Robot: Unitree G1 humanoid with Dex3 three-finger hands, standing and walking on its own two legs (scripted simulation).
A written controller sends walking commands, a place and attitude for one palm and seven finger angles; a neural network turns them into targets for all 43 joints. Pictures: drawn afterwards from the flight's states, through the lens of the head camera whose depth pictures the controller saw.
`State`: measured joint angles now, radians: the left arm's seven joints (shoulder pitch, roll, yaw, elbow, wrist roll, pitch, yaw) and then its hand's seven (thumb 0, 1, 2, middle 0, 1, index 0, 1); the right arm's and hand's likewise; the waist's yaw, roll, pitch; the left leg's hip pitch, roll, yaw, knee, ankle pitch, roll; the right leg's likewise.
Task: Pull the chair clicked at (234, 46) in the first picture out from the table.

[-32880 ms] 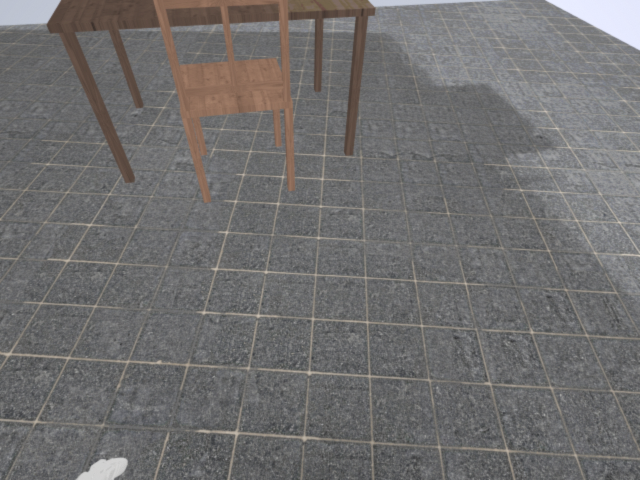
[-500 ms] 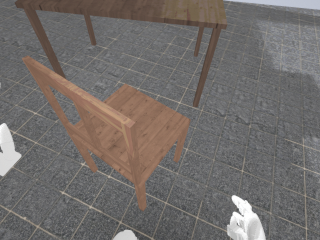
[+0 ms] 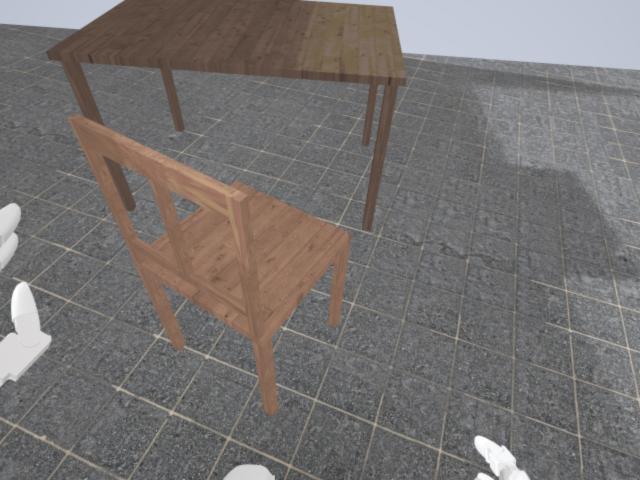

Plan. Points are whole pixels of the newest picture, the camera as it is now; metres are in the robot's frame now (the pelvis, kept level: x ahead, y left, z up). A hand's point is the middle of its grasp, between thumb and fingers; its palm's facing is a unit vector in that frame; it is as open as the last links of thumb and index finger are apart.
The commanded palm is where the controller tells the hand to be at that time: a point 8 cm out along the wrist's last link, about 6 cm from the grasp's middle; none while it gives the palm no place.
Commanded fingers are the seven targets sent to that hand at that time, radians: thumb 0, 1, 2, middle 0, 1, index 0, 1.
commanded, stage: stop stepping back and stand still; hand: left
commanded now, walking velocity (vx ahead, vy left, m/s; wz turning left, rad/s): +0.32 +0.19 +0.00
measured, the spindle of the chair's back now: (174, 230) +0.57 +0.35 -0.09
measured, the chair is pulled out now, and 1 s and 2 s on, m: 0.56 0.56 0.56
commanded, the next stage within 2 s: let the arm hang, fingers relaxed in 1.38 s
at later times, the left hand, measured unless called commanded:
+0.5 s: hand out of the picture +0.12 +0.27 +0.17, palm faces +0.52 -0.73 -0.44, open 7.4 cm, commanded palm +0.07 +0.29 +0.18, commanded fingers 0.00 0.90 0.90 -0.20 -0.30 -0.20 -0.30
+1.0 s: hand (24, 387) +0.15 +0.27 +0.15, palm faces +0.46 -0.75 -0.48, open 7.4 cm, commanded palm +0.10 +0.30 +0.18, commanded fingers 0.00 0.90 0.90 -0.20 -0.30 -0.20 -0.30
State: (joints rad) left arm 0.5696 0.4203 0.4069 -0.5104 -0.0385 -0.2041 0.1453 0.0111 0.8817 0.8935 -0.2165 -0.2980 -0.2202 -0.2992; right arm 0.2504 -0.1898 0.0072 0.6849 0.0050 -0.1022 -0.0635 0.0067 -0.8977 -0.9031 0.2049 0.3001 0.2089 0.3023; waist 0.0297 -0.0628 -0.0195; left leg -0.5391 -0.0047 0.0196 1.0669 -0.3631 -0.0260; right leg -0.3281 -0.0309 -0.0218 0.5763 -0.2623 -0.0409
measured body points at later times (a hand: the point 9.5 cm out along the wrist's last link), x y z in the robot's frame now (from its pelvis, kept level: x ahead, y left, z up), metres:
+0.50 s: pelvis -0.06 -0.02 +0.00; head -0.08 -0.02 +0.45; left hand +0.09 +0.30 +0.19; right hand +0.07 -0.25 -0.11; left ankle -0.07 +0.09 -0.69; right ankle -0.01 -0.09 -0.74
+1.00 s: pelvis -0.03 -0.01 +0.00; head -0.01 +0.00 +0.45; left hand +0.12 +0.31 +0.18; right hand +0.14 -0.23 -0.09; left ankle -0.05 +0.10 -0.74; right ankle -0.02 -0.11 -0.73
